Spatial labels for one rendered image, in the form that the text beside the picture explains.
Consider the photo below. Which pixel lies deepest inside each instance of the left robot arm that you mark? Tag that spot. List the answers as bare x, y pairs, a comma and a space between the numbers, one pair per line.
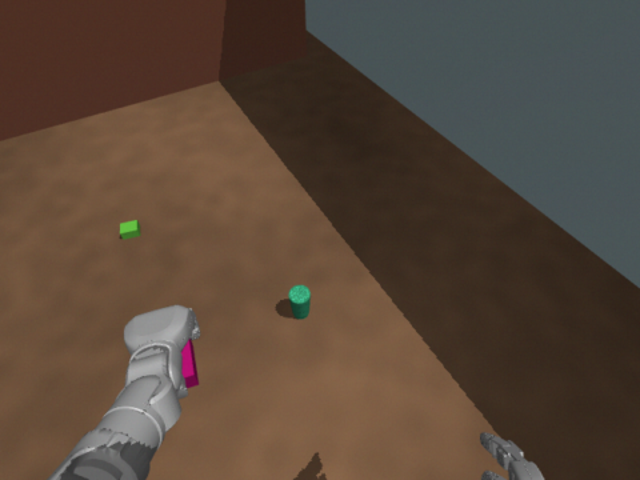
123, 444

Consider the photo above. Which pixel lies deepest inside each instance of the left robot hand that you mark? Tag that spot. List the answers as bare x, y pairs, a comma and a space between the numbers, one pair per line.
176, 324

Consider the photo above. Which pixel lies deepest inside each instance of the right robot hand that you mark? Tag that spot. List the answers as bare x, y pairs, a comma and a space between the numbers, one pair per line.
510, 457

